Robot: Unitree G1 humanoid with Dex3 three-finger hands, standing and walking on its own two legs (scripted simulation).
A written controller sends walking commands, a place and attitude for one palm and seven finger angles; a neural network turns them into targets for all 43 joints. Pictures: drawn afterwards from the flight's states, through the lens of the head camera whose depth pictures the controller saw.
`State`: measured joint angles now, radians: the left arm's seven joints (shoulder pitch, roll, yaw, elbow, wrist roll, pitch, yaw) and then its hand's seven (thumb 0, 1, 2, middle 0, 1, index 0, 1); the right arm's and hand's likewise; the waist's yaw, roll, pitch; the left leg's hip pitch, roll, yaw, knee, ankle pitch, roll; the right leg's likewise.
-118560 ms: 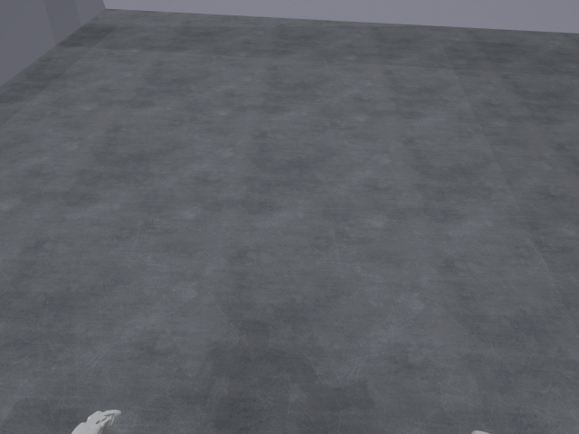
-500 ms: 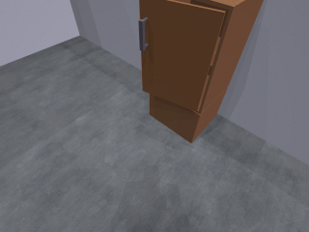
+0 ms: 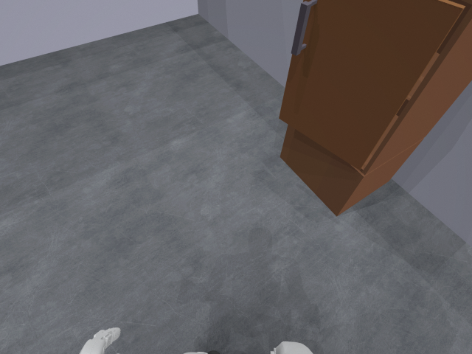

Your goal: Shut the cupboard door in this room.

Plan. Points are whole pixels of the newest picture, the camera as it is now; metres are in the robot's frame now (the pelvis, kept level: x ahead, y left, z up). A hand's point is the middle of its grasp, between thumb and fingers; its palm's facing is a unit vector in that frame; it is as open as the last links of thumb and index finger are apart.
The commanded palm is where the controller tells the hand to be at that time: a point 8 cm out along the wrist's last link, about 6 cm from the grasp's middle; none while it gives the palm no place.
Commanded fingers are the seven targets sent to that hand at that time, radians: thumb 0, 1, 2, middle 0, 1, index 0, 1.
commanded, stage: walk to a spot facing it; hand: left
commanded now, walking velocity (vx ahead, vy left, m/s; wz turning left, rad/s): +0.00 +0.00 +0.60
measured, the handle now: (304, 27) +1.01 -0.19 +0.02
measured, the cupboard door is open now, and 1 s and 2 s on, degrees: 12 12 12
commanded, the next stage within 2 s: turn to face it in 1.28 s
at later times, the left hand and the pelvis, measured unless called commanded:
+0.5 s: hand out of the picture -0.04 +0.15 -0.16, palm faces +0.41 -0.87 -0.27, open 7.4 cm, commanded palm none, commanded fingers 0.00 0.90 0.90 -0.20 -0.30 -0.20 -0.30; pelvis +0.03 -0.04 +0.00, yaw +23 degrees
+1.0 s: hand (82, 343) +0.15 +0.29 -0.15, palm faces +0.54 -0.82 -0.20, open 7.4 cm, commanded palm none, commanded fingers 0.00 0.90 0.90 -0.20 -0.30 -0.20 -0.30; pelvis +0.17 +0.08 +0.00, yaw +33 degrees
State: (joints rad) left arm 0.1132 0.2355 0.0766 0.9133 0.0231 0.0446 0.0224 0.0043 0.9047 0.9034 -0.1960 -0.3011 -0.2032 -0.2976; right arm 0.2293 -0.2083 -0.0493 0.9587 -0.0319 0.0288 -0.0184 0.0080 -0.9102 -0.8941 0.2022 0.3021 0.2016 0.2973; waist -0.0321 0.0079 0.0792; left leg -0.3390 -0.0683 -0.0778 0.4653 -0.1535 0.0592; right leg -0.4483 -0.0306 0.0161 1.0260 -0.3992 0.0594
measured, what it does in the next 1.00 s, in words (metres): walks ahead, turning left: right foot, then left foot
